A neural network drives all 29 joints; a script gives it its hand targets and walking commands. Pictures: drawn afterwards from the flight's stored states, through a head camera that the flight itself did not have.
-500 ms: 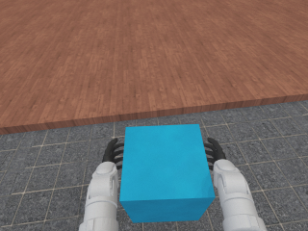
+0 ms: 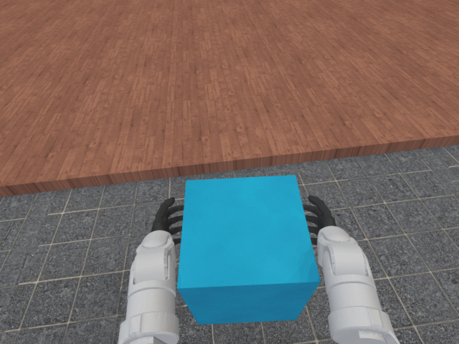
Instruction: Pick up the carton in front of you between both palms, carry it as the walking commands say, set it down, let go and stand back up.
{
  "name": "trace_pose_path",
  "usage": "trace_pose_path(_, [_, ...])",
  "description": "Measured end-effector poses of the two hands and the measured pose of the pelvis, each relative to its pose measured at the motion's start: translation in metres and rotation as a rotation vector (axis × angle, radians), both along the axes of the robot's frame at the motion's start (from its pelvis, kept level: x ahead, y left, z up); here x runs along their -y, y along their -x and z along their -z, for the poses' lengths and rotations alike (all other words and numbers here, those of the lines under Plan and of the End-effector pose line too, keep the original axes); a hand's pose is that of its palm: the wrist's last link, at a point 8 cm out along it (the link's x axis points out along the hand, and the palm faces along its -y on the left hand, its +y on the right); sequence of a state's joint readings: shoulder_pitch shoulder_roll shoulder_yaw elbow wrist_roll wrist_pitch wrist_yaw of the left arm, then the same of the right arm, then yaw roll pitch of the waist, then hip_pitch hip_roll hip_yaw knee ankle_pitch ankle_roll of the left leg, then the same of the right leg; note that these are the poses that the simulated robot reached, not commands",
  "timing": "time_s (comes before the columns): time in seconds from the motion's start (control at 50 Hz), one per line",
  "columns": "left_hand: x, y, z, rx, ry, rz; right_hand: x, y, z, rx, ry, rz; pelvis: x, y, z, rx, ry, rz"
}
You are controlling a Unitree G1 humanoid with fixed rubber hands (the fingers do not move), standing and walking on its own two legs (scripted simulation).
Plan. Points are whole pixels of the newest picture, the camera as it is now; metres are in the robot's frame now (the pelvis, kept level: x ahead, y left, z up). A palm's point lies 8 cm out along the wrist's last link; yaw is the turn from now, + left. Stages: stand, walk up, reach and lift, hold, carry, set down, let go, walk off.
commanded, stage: reach and lift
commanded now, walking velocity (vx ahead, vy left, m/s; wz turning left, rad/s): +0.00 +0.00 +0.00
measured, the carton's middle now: (244, 254) +0.31 +0.00 -0.05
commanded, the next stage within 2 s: hold in 0.48 s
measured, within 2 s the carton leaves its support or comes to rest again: neither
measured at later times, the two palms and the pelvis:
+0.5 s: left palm (160, 234) +0.31 +0.15 +0.04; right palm (326, 231) +0.30 -0.15 +0.04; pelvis +0.02 +0.00 +0.00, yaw +0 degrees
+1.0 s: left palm (157, 236) +0.29 +0.15 +0.06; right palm (330, 232) +0.29 -0.15 +0.05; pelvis +0.00 +0.00 +0.00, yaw +0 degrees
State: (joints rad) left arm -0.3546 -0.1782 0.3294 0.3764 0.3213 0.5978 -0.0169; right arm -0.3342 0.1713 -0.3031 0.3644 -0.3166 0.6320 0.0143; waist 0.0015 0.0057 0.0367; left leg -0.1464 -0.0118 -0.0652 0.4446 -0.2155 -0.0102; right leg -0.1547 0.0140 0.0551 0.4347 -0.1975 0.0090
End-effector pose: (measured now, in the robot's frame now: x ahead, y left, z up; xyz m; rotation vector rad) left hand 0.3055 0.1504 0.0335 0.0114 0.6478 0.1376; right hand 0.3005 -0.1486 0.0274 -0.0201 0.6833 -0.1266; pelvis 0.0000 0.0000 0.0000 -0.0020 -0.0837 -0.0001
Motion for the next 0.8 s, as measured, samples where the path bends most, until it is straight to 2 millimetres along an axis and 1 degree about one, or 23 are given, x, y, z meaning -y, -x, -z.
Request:
trace_pose_path(0.22, [0.0, -0.004, -0.004, -0.007, -0.018, 0.014, 0.0, -0.004, -0.005, -0.006, 0.019, -0.015, 0.001, -0.012, -0.004, 0.003, 0.0, -0.002])
trace_pose_path(0.38, [-0.001, -0.003, -0.007, -0.009, -0.023, 0.018, -0.001, -0.003, -0.007, -0.008, 0.025, -0.019, 0.0, -0.016, -0.005, 0.011, 0.0, -0.003])
trace_pose_path(0.52, [-0.001, -0.001, -0.012, -0.003, -0.021, 0.019, -0.001, 0.0, -0.012, -0.002, 0.023, -0.016, -0.001, -0.015, -0.005, 0.021, 0.0, -0.003])
trace_pose_path(0.66, [-0.002, 0.007, -0.025, 0.024, -0.022, 0.016, -0.003, 0.007, -0.025, 0.024, 0.024, -0.02, -0.001, -0.014, -0.006, 0.041, -0.001, -0.001])
trace_pose_path(0.8, [-0.002, 0.014, -0.022, -0.003, -0.017, 0.009, -0.002, 0.013, -0.022, -0.002, 0.018, -0.018, -0.001, -0.006, -0.004, 0.061, -0.001, -0.001])
